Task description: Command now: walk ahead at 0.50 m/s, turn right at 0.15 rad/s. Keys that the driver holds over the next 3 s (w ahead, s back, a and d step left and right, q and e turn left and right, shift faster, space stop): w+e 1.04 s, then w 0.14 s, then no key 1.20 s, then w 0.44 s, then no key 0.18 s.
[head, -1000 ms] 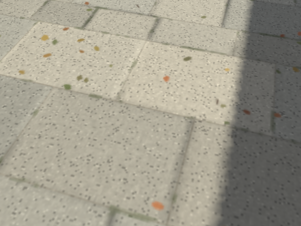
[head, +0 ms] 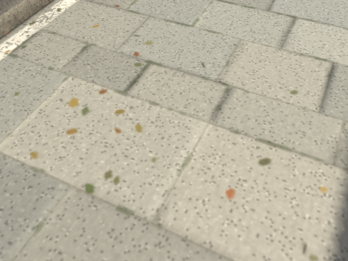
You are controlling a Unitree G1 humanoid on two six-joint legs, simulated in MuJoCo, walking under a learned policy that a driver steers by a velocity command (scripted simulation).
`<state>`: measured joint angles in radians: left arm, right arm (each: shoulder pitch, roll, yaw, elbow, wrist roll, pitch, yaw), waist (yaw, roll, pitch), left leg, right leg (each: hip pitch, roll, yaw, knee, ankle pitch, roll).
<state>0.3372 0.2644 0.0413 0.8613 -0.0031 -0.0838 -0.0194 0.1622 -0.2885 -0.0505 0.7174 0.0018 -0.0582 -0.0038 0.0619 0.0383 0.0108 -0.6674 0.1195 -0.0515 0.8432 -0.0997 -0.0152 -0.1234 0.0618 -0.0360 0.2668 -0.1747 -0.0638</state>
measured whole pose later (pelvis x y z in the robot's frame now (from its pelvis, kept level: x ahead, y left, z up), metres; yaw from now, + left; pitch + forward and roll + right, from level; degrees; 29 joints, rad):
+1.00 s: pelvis +0.50 -0.11 +0.00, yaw -32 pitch +2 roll +1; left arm 0.34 0.27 0.07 0.72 -0.01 -0.04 0.00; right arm 0.06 -0.30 -0.06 0.74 -0.01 -0.09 0.00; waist 0.06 0.03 0.04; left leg -0.66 0.09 -0.09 0.82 -0.11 -0.06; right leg -0.18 0.10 0.09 0.35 -0.19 -0.10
